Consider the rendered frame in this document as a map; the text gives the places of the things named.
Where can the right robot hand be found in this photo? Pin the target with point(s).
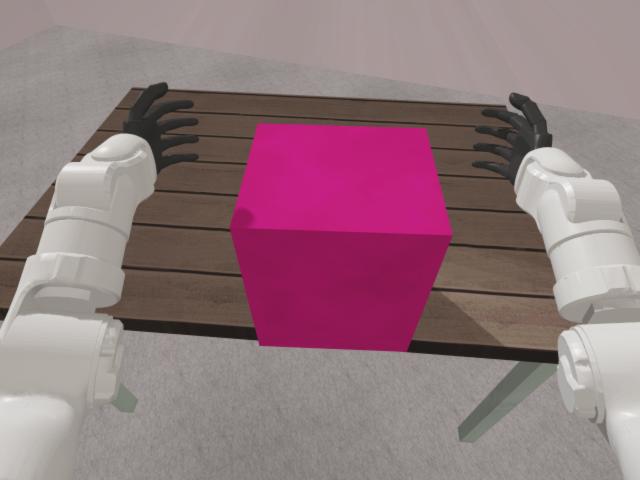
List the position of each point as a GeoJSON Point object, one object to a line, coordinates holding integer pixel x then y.
{"type": "Point", "coordinates": [532, 134]}

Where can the left robot hand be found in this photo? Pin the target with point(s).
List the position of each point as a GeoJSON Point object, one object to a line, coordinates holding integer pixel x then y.
{"type": "Point", "coordinates": [142, 122]}

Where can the table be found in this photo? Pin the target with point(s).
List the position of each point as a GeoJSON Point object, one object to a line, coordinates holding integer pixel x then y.
{"type": "Point", "coordinates": [493, 294]}

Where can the right robot upper arm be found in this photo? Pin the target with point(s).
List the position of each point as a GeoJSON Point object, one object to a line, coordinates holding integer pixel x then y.
{"type": "Point", "coordinates": [599, 379]}

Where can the right robot forearm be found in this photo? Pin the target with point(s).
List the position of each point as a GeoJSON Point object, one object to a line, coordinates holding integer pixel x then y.
{"type": "Point", "coordinates": [587, 238]}

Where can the left robot upper arm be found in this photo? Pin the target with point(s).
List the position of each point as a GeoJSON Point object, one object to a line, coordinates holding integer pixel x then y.
{"type": "Point", "coordinates": [55, 366]}

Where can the carton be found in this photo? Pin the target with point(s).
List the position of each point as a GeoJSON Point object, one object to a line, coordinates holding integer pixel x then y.
{"type": "Point", "coordinates": [339, 232]}

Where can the left robot forearm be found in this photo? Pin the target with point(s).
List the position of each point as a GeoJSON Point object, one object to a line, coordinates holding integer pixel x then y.
{"type": "Point", "coordinates": [77, 267]}

